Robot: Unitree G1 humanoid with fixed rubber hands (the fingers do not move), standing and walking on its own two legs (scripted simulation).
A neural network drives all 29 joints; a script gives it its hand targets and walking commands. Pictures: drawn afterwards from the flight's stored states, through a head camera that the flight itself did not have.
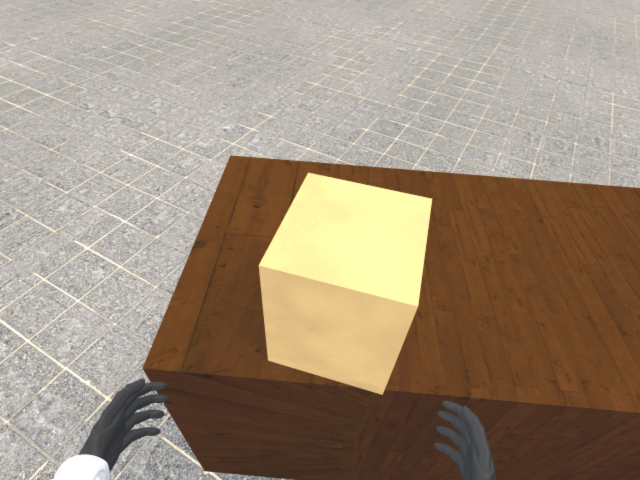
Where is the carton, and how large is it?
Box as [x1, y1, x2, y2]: [259, 173, 431, 394]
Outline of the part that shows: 308,173 259,264 268,360 382,394 417,307 431,199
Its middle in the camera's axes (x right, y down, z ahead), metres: +0.05 +0.07 +0.63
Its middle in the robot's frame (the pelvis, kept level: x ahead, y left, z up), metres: +0.43 -0.01 -0.02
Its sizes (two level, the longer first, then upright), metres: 0.210 0.200 0.250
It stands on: a pedestal, 0.63 m high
